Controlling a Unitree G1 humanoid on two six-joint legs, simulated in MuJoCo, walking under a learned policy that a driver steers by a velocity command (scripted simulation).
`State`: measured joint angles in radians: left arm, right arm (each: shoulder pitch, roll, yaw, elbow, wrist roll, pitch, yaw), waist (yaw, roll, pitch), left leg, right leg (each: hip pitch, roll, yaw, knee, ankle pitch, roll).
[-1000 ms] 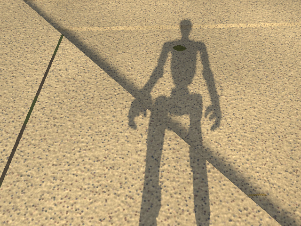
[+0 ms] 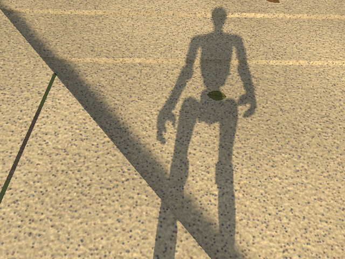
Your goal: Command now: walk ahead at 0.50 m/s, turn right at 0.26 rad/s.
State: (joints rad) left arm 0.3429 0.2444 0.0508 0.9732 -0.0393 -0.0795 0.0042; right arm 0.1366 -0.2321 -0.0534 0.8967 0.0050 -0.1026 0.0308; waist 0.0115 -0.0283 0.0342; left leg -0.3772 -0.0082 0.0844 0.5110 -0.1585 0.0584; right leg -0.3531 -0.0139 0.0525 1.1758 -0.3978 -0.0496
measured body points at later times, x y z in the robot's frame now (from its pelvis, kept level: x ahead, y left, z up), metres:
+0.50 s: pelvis +0.25 -0.05 -0.02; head +0.27 -0.06 +0.43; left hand +0.46 +0.17 -0.11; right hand +0.25 -0.33 -0.15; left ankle +0.13 +0.11 -0.64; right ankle +0.29 -0.12 -0.73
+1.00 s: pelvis +0.54 -0.07 -0.04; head +0.54 -0.08 +0.41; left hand +0.67 +0.19 -0.15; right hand +0.63 -0.42 -0.08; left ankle +0.78 -0.03 -0.73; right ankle +0.29 -0.12 -0.73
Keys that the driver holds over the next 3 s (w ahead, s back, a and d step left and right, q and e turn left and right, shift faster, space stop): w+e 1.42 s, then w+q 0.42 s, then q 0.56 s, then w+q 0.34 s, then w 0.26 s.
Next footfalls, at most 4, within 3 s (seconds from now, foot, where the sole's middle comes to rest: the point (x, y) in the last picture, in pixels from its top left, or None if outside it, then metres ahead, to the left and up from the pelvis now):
0.42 right None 0.32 -0.13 -0.77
1.12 left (181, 183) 0.88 -0.03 -0.92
1.70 right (261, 179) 0.91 -0.43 -0.92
2.16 left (241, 129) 1.22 -0.36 -0.92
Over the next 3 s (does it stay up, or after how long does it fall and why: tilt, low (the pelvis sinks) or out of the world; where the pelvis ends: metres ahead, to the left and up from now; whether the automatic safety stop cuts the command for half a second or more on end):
stays up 1.22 -0.43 -0.14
